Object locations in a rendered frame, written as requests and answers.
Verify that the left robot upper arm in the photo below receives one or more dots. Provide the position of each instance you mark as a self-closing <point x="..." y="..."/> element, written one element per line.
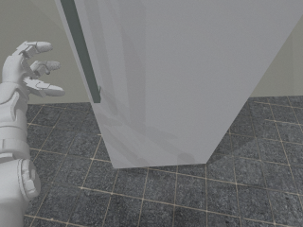
<point x="19" y="184"/>

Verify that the fridge door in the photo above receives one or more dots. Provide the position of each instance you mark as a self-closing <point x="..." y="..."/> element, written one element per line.
<point x="174" y="74"/>

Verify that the left robot forearm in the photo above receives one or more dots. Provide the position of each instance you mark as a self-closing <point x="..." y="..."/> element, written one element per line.
<point x="13" y="122"/>

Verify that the handle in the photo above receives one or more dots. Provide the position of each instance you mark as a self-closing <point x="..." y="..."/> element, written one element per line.
<point x="73" y="20"/>

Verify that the left robot hand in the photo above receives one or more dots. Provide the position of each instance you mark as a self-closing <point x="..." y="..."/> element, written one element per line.
<point x="17" y="70"/>

